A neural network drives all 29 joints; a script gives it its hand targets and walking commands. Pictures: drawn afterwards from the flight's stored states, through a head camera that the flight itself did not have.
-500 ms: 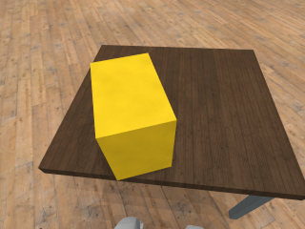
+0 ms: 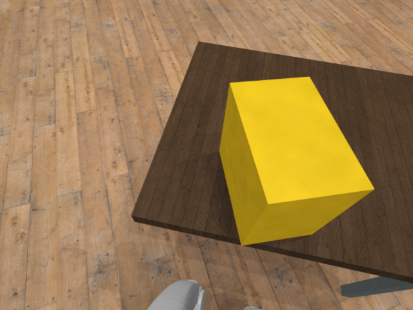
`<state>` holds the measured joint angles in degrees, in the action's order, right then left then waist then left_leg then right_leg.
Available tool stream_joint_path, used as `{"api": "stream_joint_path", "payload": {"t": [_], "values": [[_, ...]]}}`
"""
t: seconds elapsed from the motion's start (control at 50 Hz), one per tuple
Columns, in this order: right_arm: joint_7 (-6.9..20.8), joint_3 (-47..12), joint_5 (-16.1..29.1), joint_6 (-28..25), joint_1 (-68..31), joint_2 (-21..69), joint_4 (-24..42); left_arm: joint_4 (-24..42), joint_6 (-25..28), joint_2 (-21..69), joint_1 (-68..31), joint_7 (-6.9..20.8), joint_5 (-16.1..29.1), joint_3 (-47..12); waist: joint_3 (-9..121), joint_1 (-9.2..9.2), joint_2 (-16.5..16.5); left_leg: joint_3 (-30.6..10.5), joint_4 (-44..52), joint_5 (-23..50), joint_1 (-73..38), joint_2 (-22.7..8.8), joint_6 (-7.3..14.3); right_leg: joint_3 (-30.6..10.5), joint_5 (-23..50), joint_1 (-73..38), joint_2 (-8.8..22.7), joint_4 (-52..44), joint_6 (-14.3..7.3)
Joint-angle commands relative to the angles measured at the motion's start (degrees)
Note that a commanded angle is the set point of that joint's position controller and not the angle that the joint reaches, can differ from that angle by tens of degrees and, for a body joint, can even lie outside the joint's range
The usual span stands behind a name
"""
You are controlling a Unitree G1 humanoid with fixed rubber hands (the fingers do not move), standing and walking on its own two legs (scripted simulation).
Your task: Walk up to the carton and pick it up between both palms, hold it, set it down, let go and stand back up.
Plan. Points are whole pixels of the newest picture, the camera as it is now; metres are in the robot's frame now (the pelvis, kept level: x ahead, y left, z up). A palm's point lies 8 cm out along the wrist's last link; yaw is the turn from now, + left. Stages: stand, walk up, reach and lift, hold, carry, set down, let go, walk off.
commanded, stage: walk up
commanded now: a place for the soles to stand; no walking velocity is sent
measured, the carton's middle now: (274, 164) +0.45 -0.12 -0.04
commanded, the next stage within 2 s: none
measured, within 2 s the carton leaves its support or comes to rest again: neither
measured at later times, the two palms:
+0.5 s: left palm out of the picture +0.04 +0.42 -0.17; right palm out of the picture +0.08 -0.21 -0.05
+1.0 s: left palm out of the picture +0.01 +0.26 -0.14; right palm out of the picture +0.07 -0.38 -0.13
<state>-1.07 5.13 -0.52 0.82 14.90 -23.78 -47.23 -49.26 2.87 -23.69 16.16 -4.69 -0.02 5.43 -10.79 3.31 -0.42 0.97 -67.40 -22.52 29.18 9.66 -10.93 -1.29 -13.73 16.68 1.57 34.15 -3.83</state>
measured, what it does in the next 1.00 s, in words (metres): steps on the spot: left foot, then right foot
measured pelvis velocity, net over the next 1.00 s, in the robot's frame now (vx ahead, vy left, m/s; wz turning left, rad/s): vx -0.02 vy -0.07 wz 0.00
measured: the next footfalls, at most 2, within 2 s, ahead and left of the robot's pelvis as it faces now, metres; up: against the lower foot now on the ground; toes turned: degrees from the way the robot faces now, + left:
left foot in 0.14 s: +0.06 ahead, +0.18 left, +0.00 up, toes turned -6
right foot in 0.88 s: +0.06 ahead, -0.14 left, +0.00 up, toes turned +8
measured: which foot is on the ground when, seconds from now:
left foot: up 0.00-0.12, down 0.14-0.88, up 0.90-1.00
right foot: down 0.00-0.14, up 0.16-0.86, down 0.88-1.00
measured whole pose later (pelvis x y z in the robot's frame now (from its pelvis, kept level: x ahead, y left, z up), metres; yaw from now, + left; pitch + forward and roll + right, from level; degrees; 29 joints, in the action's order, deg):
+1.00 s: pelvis -0.02 -0.07 -0.03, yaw +0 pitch -6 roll +3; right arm -6.3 3.1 -0.8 -1.1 14.0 -20.5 -47.2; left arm -50.1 -3.8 -23.2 14.0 1.4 0.0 5.5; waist -13.7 4.1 -4.3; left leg -7.2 -68.7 -26.5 24.7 0.2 -1.5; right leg -5.7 -26.7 21.7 -4.8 55.3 -2.2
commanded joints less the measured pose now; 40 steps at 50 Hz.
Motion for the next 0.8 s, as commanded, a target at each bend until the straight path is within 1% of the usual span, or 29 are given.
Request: {"api": "stream_joint_path", "payload": {"t": [0.0,0.02,0.04,0.06,0.08,0.1,0.12,0.14,0.16,0.18,0.2,0.22,0.26,0.28,0.3,0.32,0.34,0.36,0.38,0.4,0.46,0.5,0.54,0.56,0.62,0.66,0.74,0.76,0.78], "values": [[-0.1,3.7,2.0,-2.0,9.3,-11.8,3.4,9.2,0.4,-12.7,-19.7,-0.8,-2.4,1.6,4.4,-11.06,-3.2,-20.9,-11.7,-15.2,-8.9,-9.2,15.5,-18.7,-0.6,17.8,18.6,-6.9,-9.8],[0.5,3.7,1.3,-0.8,2.6,-10.9,5.6,6.8,1.7,-13.8,-13.9,-0.9,-1.5,1.4,0.8,-6.73,-4.5,-17.7,-1.3,-14.0,-4.2,-11.3,15.0,-21.9,-2.7,14.7,19.8,-8.2,-9.7],[0.7,3.1,1.8,-1.3,1.4,-11.2,4.2,6.2,1.5,-15.1,-10.9,0.3,-1.9,1.3,1.2,-4.62,-11.5,-14.2,11.4,-15.2,-6.4,-12.7,14.8,-17.2,-0.8,12.4,16.1,-5.9,-8.9],[0.7,2.5,1.0,-2.7,2.8,-10.8,2.6,5.5,0.6,-15.2,-8.6,1.5,-2.2,1.3,4.7,-3.85,-13.2,-9.3,26.8,-9.4,-10.3,-13.4,14.4,-10.5,8.7,6.9,12.2,1.8,-7.7],[0.2,2.6,0.5,-4.6,8.9,-10.7,-0.5,5.0,-0.7,-15.2,-7.6,2.1,-1.8,1.6,9.0,-5.79,-11.1,-7.4,37.6,4.4,-20.5,-11.6,12.5,-5.4,17.5,8.0,9.1,14.0,-5.0],[-0.6,3.3,-0.1,-5.5,11.6,-11.7,-2.7,4.2,-2.2,-10.9,-3.9,2.6,-2.0,0.9,11.1,-5.95,-1.6,-6.8,36.6,11.8,-26.1,-10.5,9.5,-1.4,4.1,11.6,3.7,27.6,-2.1],[-1.6,4.0,-0.7,-5.9,12.5,-15.7,-3.3,3.6,-3.4,-5.8,1.7,2.7,-2.3,-0.1,10.8,-4.92,11.3,-18.0,35.0,20.3,-26.9,-15.3,9.0,-4.2,-20.2,20.7,-1.0,34.4,-0.6],[-2.3,4.7,-0.1,-5.7,10.0,-21.6,-0.5,4.4,-4.5,-4.6,1.7,2.1,-1.5,0.0,11.3,-4.51,14.6,-38.1,41.4,28.1,-17.0,-25.5,10.4,-10.1,-23.3,18.6,-7.2,38.0,1.7],[-2.9,4.3,1.3,-5.6,5.3,-22.6,1.7,4.0,-5.2,-10.8,-0.8,1.6,-1.0,1.6,12.5,-4.83,11.1,-52.6,50.6,24.7,-10.9,-31.6,11.6,-15.6,-22.9,14.5,-6.3,39.1,2.9],[-3.6,4.8,1.4,-5.8,1.9,-21.6,1.7,2.2,-6.0,-14.7,-3.6,1.5,-0.9,2.6,8.1,-4.08,6.2,-51.3,50.1,17.8,-10.9,-30.1,9.2,-17.4,-18.4,17.0,-4.9,41.9,2.9],[-4.4,4.6,1.1,-5.9,2.2,-19.9,0.8,1.1,-6.5,-14.2,-3.3,1.7,-0.9,2.8,4.8,-3.32,4.0,-43.0,46.6,20.8,-13.9,-26.0,4.9,-17.3,-14.1,20.2,-5.2,42.2,2.5],[-5.1,4.5,1.0,-6.0,3.8,-18.4,0.3,0.8,-7.0,-13.2,-0.2,1.9,-1.1,2.5,5.8,-2.83,6.8,-37.6,41.5,30.5,-19.8,-24.4,1.9,-17.0,-11.8,22.4,-5.0,41.6,2.1],[-5.9,3.9,1.2,-6.0,7.9,-16.8,-1.0,0.9,-7.5,-12.7,1.0,2.6,-1.6,2.7,9.0,-3.98,12.1,-30.6,39.9,38.5,-26.0,-19.8,-2.6,-14.9,-8.9,21.5,-6.0,40.9,2.3],[-6.2,3.6,0.7,-5.9,9.6,-15.4,-0.8,1.6,-7.7,-12.4,1.2,2.8,-1.7,2.9,10.1,-4.52,11.8,-27.8,38.4,41.7,-30.3,-18.1,-3.4,-14.7,-8.4,22.9,-6.5,41.1,2.5],[-6.6,3.8,0.8,-6.0,11.9,-14.8,-0.9,1.3,-7.7,-12.1,2.1,3.2,-2.1,2.7,11.3,-5.4,12.6,-23.4,38.8,46.7,-33.3,-16.6,-7.2,-12.3,-8.7,22.3,-7.4,39.7,2.4],[-7.0,3.8,0.9,-6.0,13.2,-14.4,-0.6,1.4,-8.0,-11.3,2.1,3.4,-2.6,2.7,12.1,-5.43,12.5,-22.1,38.4,48.9,-34.5,-15.7,-8.7,-11.7,-9.1,21.1,-7.4,39.4,2.5],[-7.4,4.0,0.8,-6.0,13.2,-14.1,-0.9,1.2,-8.1,-10.9,2.6,3.5,-2.4,2.6,14.1,-5.76,12.9,-22.4,37.4,48.8,-37.6,-15.8,-8.1,-12.0,-9.3,22.5,-7.4,39.5,2.6],[-7.7,4.0,1.0,-5.9,15.2,-13.7,-1.0,1.6,-8.3,-10.8,2.4,3.6,-2.8,2.6,14.5,-6.19,13.4,-22.1,37.4,49.2,-38.4,-15.3,-9.3,-11.8,-10.0,22.2,-7.8,39.3,2.6],[-8.0,3.9,0.8,-5.8,14.4,-13.9,-0.8,1.4,-8.4,-10.2,2.7,3.7,-2.8,2.4,14.9,-5.84,12.7,-22.8,37.3,47.5,-38.1,-16.0,-7.9,-12.3,-9.8,22.0,-7.5,38.7,2.6],[-8.1,3.9,0.7,-5.9,13.3,-12.8,-0.6,1.6,-8.5,-10.5,1.9,3.9,-3.1,2.7,13.9,-5.13,9.2,-23.9,36.7,43.5,-37.8,-16.5,-5.1,-12.7,-7.7,22.5,-6.4,38.1,2.4],[-8.3,3.6,0.5,-5.8,14.1,-13.4,0.1,2.6,-8.7,-9.9,0.9,4.1,-3.4,2.7,14.6,-6.09,7.5,-24.8,35.9,42.5,-37.6,-18.3,-1.4,-12.3,-8.3,23.4,-5.6,37.1,2.7],[-8.0,3.5,0.2,-6.0,13.3,-12.6,0.1,3.0,-8.8,-10.0,0.7,4.2,-3.5,2.8,12.7,-4.92,4.7,-25.9,36.6,41.8,-36.8,-19.2,1.5,-13.1,-6.4,23.4,-5.2,36.5,2.7],[-7.9,3.2,0.5,-6.0,13.2,-13.1,0.2,2.9,-9.0,-9.7,1.0,4.3,-3.7,2.6,12.3,-4.46,6.2,-27.3,35.8,40.9,-34.5,-20.4,1.8,-13.1,-7.1,22.8,-4.2,35.8,2.7],[-7.9,3.5,0.2,-6.1,12.2,-13.1,0.7,3.1,-8.8,-9.4,1.0,4.4,-3.7,2.6,12.2,-4.27,5.8,-27.3,35.4,40.0,-33.0,-21.4,3.5,-12.9,-7.5,22.8,-3.8,35.8,2.5],[-7.3,3.7,-0.6,-6.0,9.5,-13.4,1.7,3.8,-9.0,-10.1,0.1,4.3,-3.7,3.4,11.3,-3.68,5.6,-30.1,36.8,29.5,-29.2,-23.7,10.4,-14.3,-10.1,22.7,-3.1,36.7,3.3],[-7.2,3.8,-0.6,-6.5,8.0,-14.2,1.7,3.7,-8.5,-10.2,0.6,4.4,-3.8,3.4,10.3,-2.68,4.7,-30.5,36.4,28.4,-25.7,-25.9,14.5,-14.1,-11.9,21.0,-2.1,35.1,3.5],[-6.8,5.1,-1.3,-6.7,2.9,-18.3,3.2,5.7,-7.5,-12.4,-1.5,5.0,-4.0,4.5,10.6,-2.15,10.9,-32.0,34.8,22.5,-20.9,-30.9,25.7,-12.8,-18.3,16.6,2.8,31.4,3.2],[-6.5,4.8,-1.7,-6.6,0.5,-18.0,3.7,5.6,-6.9,-12.5,-2.4,5.0,-3.5,4.2,9.7,-2.06,11.3,-30.8,33.3,25.0,-18.0,-30.9,25.9,-11.8,-20.0,15.0,4.7,23.9,2.6],[-6.3,4.9,-1.6,-6.5,-2.3,-19.3,4.1,5.4,-6.3,-12.2,-1.0,5.3,-3.3,4.4,9.0,-0.57,12.5,-28.9,31.9,25.8,-12.9,-30.4,24.3,-11.7,-21.1,9.8,5.1,18.1,1.8]]}}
